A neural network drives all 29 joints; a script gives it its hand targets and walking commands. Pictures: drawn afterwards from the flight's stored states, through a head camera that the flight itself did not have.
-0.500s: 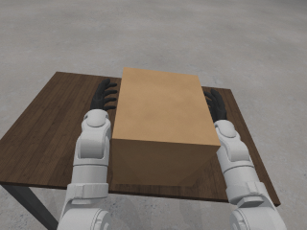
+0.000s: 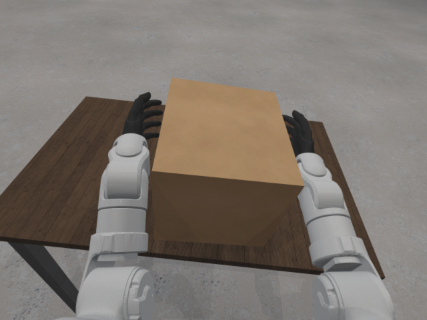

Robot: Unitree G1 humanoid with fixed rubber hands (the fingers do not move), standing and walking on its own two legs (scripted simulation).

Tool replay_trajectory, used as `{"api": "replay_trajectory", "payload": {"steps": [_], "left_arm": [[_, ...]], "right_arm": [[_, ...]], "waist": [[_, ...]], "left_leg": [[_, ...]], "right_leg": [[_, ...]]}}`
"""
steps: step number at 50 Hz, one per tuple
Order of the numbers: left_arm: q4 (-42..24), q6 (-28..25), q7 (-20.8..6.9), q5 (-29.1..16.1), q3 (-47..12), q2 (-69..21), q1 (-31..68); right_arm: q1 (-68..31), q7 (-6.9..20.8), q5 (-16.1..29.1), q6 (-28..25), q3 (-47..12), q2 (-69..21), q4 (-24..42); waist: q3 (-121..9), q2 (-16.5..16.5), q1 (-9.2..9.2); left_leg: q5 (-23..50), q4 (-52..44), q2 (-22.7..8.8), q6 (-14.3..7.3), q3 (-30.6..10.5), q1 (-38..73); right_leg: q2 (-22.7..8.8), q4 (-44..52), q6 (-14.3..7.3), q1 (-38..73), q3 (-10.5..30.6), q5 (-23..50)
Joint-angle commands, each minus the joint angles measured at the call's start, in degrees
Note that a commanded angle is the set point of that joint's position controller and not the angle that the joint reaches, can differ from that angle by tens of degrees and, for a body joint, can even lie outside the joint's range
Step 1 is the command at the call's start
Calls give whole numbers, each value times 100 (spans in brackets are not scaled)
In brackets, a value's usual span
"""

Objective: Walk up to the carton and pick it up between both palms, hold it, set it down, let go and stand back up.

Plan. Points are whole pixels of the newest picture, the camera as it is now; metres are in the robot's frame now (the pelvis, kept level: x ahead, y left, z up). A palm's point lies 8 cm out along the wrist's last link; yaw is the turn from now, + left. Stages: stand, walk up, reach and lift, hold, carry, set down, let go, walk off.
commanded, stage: reach and lift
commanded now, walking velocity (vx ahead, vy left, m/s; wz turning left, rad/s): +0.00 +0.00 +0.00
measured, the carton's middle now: (217, 161) +0.38 -0.01 +0.13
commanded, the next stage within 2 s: hold in 0.70 s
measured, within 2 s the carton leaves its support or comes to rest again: neither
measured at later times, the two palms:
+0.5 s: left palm (123, 128) +0.39 +0.16 +0.20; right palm (292, 138) +0.39 -0.15 +0.19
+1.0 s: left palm (130, 128) +0.37 +0.14 +0.21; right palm (304, 140) +0.37 -0.16 +0.19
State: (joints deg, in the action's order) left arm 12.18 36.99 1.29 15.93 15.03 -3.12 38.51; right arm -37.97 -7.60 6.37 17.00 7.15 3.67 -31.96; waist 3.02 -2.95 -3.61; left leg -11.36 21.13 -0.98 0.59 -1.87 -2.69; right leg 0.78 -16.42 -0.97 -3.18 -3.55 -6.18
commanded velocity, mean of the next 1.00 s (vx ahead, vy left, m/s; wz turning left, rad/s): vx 0.00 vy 0.00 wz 0.00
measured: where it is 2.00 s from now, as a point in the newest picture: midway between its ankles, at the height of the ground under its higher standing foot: outside the picture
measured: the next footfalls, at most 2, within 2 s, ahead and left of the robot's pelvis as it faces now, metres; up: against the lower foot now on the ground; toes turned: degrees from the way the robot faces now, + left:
none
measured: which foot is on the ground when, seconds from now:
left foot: down 0.00-1.00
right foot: down 0.00-1.00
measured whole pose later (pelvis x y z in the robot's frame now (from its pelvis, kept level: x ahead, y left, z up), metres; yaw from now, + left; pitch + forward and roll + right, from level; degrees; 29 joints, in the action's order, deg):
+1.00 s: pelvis +0.01 +0.00 +0.00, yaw +0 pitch -9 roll -1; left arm 4.2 44.3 0.9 16.7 15.4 -4.0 37.4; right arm -39.0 -10.2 13.8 22.5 1.8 7.4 -26.9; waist 3.3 -1.7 -3.5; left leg -12.7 21.4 -1.5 0.6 -1.7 0.3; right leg 1.6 -15.3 -0.9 0.3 -2.7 -6.7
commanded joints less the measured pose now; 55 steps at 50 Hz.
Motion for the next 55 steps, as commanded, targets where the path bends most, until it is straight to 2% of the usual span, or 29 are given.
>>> {"api": "replay_trajectory", "payload": {"steps": [1, 3, 9, 15, 18, 22, 27, 29, 34, 36, 38, 40, 42, 45, 47, 49, 51, 55], "left_arm": [[260, -190, -813, -581, -2239, -3060, 3324], [330, -241, -807, -538, -2108, -3010, 3478], [275, -295, -782, -611, -2147, -3030, 3563], [43, -218, -846, -678, -2210, -3000, 3410], [-149, -172, -906, -699, -2283, -2994, 3388], [-431, -48, -939, -756, -2519, -3130, 3353], [-687, 114, -912, -780, -2682, -3179, 3292], [-820, 192, -879, -800, -2794, -3292, 3287], [-1075, 331, -755, -836, -2874, -3346, 3102], [-1064, 395, -725, -800, -2818, -3298, 3072], [-992, 471, -724, -711, -2668, -3180, 2970], [-1123, 489, -715, -757, -2699, -3186, 2943], [-1060, 514, -732, -709, -2600, -3098, 3039], [-1038, 501, -775, -731, -2523, -2989, 3113], [-966, 511, -841, -668, -2380, -2882, 3174], [-820, 495, -893, -608, -2250, -2765, 3293], [-875, 477, -949, -683, -2313, -2754, 3417], [-779, 420, -1011, -718, -2397, -2787, 3710]], "right_arm": [[-5318, 501, 297, -526, -2022, -3302, 1744], [-5265, 507, 289, -500, -1999, -3393, 1520], [-5520, 412, 496, -501, -2259, -3559, 1683], [-5332, 228, 729, -376, -2480, -3596, 1830], [-5148, 164, 812, -288, -2478, -3543, 1824], [-4922, 126, 882, -219, -2342, -3278, 1808], [-4841, 156, 987, -124, -2324, -3059, 1944], [-4780, 191, 965, -98, -2249, -2921, 1917], [-4875, 314, 1087, -96, -2417, -2788, 2323], [-4924, 352, 1120, -67, -2443, -2726, 2394], [-4958, 373, 1160, -6, -2566, -2758, 2428], [-5032, 362, 1228, 14, -2729, -2862, 2671], [-5138, 338, 1230, 49, -2777, -2942, 2628], [-5274, 269, 1305, 99, -2933, -3175, 2847], [-5325, 211, 1295, 153, -2916, -3310, 2819], [-5275, 169, 1243, 240, -2835, -3382, 2572], [-5273, 133, 1184, 265, -2760, -3453, 2552], [-5250, 96, 1032, 313, -2449, -3510, 2145]], "waist": [[-2525, 210, 25], [-2528, 196, 67], [-2935, 119, 99], [-2928, 6, 31], [-2829, 98, -47], [-2551, 395, -237], [-2299, 624, -288], [-2219, 754, -367], [-2438, 762, -232], [-2441, 695, -171], [-2390, 501, -40], [-2619, 361, 16], [-2564, 221, 79], [-2721, 32, 157], [-2691, -63, 211], [-2547, -51, 209], [-2666, -12, 133], [-2512, 300, -11]], "left_leg": [[143, -543, 331, -178, 235, -519], [92, -575, 342, -199, 251, -595], [471, -475, 379, -200, 225, -492], [896, -356, 412, -154, 170, -333], [1062, -326, 398, -100, 150, -215], [1589, -250, 297, 93, 100, 107], [2150, -167, 210, 245, 52, 348], [2266, -155, 155, 334, 31, 443], [2746, -83, 57, 365, -38, 677], [2725, -85, 57, 356, -40, 702], [2513, -133, 108, 254, -5, 589], [2500, -115, 142, 181, 7, 559], [2139, -157, 193, 104, 39, 435], [1955, -147, 294, -10, 77, 307], [1486, -222, 367, -122, 135, 100], [1019, -328, 406, -182, 154, -88], [874, -356, 414, -178, 157, -164], [511, -468, 394, -121, 160, -336]], "right_leg": [[61, 74, 256, 1262, 46, 355], [48, 46, 279, 1314, 47, 326], [76, -42, 351, 1604, 50, 954], [115, -135, 407, 1837, 45, 1725], [122, -145, 403, 1819, 49, 1880], [229, -79, 309, 1545, 10, 1691], [309, 2, 226, 1309, -27, 1396], [354, 30, 172, 1180, -69, 1162], [417, 52, 115, 1117, -87, 1054], [422, 68, 105, 1090, -91, 1025], [406, 77, 131, 1194, -63, 1062], [391, 35, 157, 1323, -21, 1348], [366, 35, 198, 1334, -8, 1295], [310, 3, 266, 1468, 59, 1648], [240, 1, 311, 1570, 94, 1722], [179, 23, 348, 1549, 142, 1522], [134, -4, 365, 1607, 137, 1556], [85, 71, 358, 1445, 120, 940]]}}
